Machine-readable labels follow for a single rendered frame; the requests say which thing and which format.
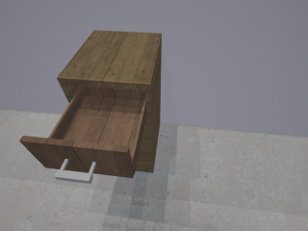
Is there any handle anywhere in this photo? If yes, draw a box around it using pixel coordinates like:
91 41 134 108
54 159 96 184

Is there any drawer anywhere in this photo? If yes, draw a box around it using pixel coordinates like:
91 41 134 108
19 85 147 178

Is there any cabinet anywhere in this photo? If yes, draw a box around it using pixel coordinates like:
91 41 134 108
57 30 162 173

